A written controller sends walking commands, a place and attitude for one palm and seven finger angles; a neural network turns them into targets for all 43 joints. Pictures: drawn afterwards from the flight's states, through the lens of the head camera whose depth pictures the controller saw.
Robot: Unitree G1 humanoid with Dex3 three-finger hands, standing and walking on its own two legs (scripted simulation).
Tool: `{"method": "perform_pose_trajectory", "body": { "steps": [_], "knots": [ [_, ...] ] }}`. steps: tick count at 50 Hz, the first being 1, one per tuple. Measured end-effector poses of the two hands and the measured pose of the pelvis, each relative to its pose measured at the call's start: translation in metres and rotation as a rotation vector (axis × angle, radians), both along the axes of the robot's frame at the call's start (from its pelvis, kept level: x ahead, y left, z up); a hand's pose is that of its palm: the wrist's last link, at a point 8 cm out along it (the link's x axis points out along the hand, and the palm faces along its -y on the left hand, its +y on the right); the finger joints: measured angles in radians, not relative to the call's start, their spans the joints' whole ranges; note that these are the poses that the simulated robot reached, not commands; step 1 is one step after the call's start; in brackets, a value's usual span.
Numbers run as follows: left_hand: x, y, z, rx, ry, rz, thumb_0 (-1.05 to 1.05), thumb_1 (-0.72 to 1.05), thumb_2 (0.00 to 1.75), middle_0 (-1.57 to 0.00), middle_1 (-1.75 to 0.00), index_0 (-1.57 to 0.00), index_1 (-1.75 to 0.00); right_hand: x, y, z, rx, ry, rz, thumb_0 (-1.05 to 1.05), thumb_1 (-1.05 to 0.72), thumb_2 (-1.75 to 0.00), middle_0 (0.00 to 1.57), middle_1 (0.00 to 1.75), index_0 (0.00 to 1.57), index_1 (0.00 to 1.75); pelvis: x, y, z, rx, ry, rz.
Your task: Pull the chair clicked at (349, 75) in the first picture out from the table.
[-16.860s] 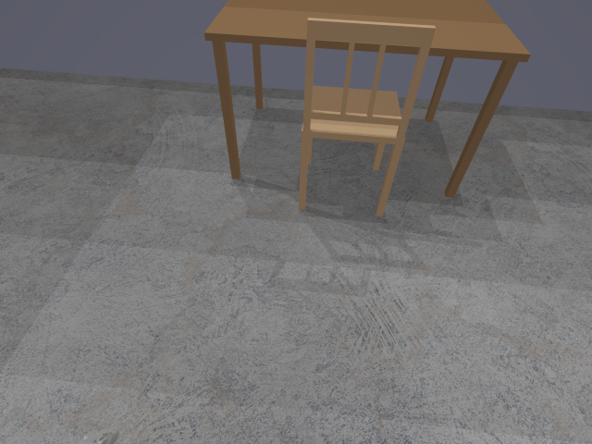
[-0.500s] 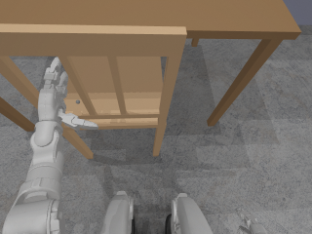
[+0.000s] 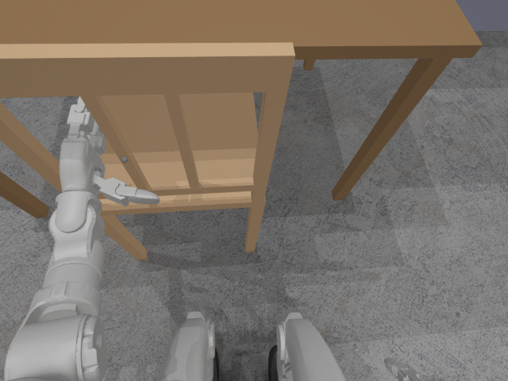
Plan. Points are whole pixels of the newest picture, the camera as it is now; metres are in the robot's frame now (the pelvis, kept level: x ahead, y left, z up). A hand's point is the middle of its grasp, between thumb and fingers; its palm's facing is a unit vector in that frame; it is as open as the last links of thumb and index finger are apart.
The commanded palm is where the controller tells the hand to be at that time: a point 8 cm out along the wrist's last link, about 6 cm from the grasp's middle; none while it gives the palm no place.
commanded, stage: push the fingers through the gap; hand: left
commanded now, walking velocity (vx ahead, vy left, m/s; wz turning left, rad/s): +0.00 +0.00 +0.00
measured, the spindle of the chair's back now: (122, 149) +0.47 +0.21 +0.01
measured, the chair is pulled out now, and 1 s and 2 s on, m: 0.00 0.00 0.02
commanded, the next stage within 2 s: hook a spindle and tug to test in 0.04 s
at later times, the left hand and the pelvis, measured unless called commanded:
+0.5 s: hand (130, 157) +0.45 +0.19 +0.03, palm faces +0.10 -0.99 -0.05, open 15.4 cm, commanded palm +0.42 +0.23 +0.03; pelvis +0.00 -0.01 +0.00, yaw +0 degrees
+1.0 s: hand (129, 159) +0.44 +0.19 +0.03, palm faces +0.09 -0.99 -0.04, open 5.8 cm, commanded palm +0.41 +0.23 +0.03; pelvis +0.00 -0.01 +0.00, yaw +0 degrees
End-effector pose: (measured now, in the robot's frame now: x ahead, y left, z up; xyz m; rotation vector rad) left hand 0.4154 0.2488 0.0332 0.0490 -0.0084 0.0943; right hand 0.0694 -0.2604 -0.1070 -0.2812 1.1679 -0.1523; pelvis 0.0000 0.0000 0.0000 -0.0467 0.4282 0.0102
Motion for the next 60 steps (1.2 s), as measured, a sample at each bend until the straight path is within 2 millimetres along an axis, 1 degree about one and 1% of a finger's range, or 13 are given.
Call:
{"method": "perform_pose_trajectory", "body": {
  "steps": [6, 10, 14, 20, 25, 28, 32, 36, 41, 47, 50, 53, 60],
  "knots": [
    [-0.001, 0.001, -0.002, -0.004, 0.011, 0.006, -0.02, -0.5, 0.3, -0.06, -0.08, -0.06, -0.08, 0.009, -0.001, 0.0, -0.003, -0.018, 0.012, 0.0, -0.9, -0.9, 0.2, 0.3, 0.2, 0.3, 0.0, -0.002, 0.0, 0.002, -0.002, 0.003],
    [-0.002, -0.001, 0.0, -0.002, -0.003, 0.004, -0.02, -0.5, 0.3, -0.06, -0.08, -0.06, -0.09, 0.015, -0.003, 0.0, -0.004, -0.035, 0.021, 0.0, -0.9, -0.9, 0.2, 0.3, 0.2, 0.3, 0.0, -0.003, -0.001, 0.002, -0.003, 0.005],
    [-0.001, -0.003, -0.002, -0.002, 0.008, -0.003, -0.02, -0.5, 0.3, -0.08, -0.15, -0.08, -0.16, 0.02, -0.004, 0.0, -0.004, -0.044, 0.03, 0.0, -0.9, -0.9, 0.2, 0.3, 0.2, 0.3, -0.001, -0.004, -0.002, 0.003, -0.003, 0.009],
    [0.003, -0.008, -0.003, -0.004, 0.008, -0.002, -0.02, -0.5, 0.3, -0.15, -0.37, -0.15, -0.38, 0.022, -0.006, -0.003, -0.006, -0.047, 0.032, 0.0, -0.9, -0.9, 0.2, 0.3, 0.2, 0.3, -0.002, -0.006, -0.003, 0.004, 0.002, 0.009],
    [0.006, -0.008, -0.002, 0.0, 0.004, 0.001, -0.02, -0.49, 0.3, -0.23, -0.61, -0.23, -0.62, 0.018, -0.006, -0.004, -0.001, -0.039, 0.023, 0.0, -0.9, -0.9, 0.2, 0.3, 0.2, 0.3, -0.001, -0.007, -0.004, 0.007, 0.005, 0.005],
    [0.004, -0.007, 0.0, 0.002, 0.004, 0.0, -0.02, -0.45, 0.32, -0.28, -0.77, -0.28, -0.77, 0.015, -0.007, -0.004, 0.003, -0.032, 0.013, 0.0, -0.9, -0.9, 0.2, 0.3, 0.2, 0.3, -0.001, -0.008, -0.004, 0.008, 0.003, 0.003],
    [0.001, -0.009, -0.002, 0.0, 0.016, -0.006, -0.02, -0.33, 0.37, -0.35, -0.98, -0.35, -0.99, 0.01, -0.006, -0.004, 0.007, -0.02, 0.009, 0.0, -0.9, -0.9, 0.2, 0.3, 0.2, 0.3, -0.001, -0.008, -0.002, 0.008, -0.001, 0.004],
    [0.001, -0.01, -0.002, -0.002, 0.012, -0.002, -0.01, -0.16, 0.45, -0.42, -1.18, -0.41, -1.19, 0.007, -0.007, -0.004, 0.003, -0.014, 0.008, 0.0, -0.9, -0.9, 0.2, 0.3, 0.2, 0.3, -0.001, -0.008, -0.002, 0.007, 0.001, 0.005],
    [0.004, -0.01, -0.002, -0.003, 0.006, 0.001, -0.01, 0.1, 0.56, -0.47, -1.34, -0.46, -1.35, 0.006, -0.007, -0.004, -0.002, -0.015, 0.006, 0.0, -0.9, -0.9, 0.2, 0.3, 0.2, 0.3, -0.002, -0.008, -0.003, 0.007, 0.001, 0.003],
    [0.001, -0.008, 0.0, 0.0, 0.004, -0.003, 0.0, 0.42, 0.7, -0.49, -1.42, -0.49, -1.42, 0.007, -0.007, -0.002, -0.001, -0.023, 0.001, 0.0, -0.9, -0.9, 0.2, 0.3, 0.2, 0.3, -0.002, -0.006, -0.002, 0.007, -0.002, 0.001],
    [0.0, -0.008, 0.0, -0.005, 0.009, 0.0, 0.0, 0.58, 0.76, -0.48, -1.42, -0.48, -1.43, 0.008, -0.006, -0.002, 0.001, -0.026, 0.003, 0.0, -0.9, -0.9, 0.2, 0.3, 0.2, 0.3, -0.002, -0.005, -0.001, 0.006, -0.003, 0.001],
    [0.0, -0.009, 0.0, -0.008, 0.011, 0.002, 0.0, 0.71, 0.82, -0.46, -1.42, -0.47, -1.43, 0.01, -0.005, -0.001, 0.002, -0.031, 0.002, 0.0, -0.9, -0.9, 0.2, 0.3, 0.2, 0.3, -0.001, -0.005, -0.001, 0.006, -0.004, -0.001],
    [-0.004, -0.012, 0.0, -0.021, 0.01, 0.002, 0.01, 0.76, 0.81, -0.44, -1.42, -0.43, -1.44, 0.016, -0.002, 0.004, 0.011, -0.056, -0.01, 0.0, -0.9, -0.9, 0.2, 0.3, 0.2, 0.3, 0.003, -0.003, 0.003, 0.008, -0.008, -0.01]
  ]
}}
